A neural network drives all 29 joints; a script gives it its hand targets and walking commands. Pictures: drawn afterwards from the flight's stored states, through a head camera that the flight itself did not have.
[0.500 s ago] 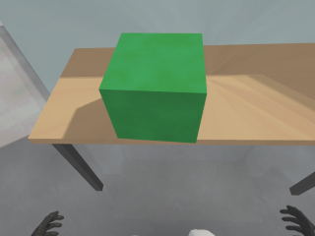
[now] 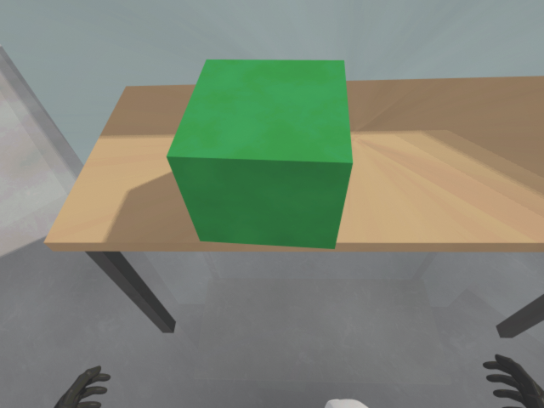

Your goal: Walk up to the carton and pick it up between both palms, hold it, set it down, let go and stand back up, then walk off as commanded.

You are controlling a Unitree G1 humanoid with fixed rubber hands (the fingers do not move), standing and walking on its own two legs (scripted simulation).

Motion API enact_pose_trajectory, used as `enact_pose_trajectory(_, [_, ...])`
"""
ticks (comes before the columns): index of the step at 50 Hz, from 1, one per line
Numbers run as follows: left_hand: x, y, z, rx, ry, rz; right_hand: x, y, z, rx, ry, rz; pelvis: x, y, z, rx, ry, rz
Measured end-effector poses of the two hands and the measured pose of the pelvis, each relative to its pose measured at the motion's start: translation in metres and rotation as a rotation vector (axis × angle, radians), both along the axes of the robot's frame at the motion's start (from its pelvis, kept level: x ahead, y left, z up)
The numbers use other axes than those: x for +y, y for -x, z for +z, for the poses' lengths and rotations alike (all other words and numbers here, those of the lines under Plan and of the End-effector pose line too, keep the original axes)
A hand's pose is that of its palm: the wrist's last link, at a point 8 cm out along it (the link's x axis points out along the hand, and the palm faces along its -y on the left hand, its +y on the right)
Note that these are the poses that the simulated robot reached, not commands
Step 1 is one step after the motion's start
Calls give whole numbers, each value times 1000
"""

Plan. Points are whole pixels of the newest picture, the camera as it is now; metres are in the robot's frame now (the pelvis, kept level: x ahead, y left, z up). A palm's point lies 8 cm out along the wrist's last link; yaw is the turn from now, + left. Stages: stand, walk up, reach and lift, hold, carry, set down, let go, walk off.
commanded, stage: walk up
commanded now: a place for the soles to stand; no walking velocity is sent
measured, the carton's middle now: (270, 153) +0.53 +0.03 +0.04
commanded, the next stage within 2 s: none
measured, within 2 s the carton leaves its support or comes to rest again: neither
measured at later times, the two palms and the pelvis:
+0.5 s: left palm out of the picture +0.11 +0.32 -0.07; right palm out of the picture +0.11 -0.33 -0.07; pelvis +0.00 +0.00 +0.00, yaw -1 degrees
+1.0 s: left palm out of the picture +0.12 +0.32 -0.07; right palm out of the picture +0.11 -0.33 -0.06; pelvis -0.01 +0.00 +0.00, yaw -1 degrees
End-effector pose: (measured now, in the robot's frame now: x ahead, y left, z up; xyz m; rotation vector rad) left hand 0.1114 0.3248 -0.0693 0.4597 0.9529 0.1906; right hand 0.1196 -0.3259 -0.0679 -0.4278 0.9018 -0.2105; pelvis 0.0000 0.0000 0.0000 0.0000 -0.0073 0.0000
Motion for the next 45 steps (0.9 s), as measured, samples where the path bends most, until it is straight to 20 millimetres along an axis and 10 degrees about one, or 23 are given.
enact_pose_trajectory(45, [-11,-3,3,3,7,-26,-11,12,3,-6,0,-16,-8,5,3,1,-10,-22])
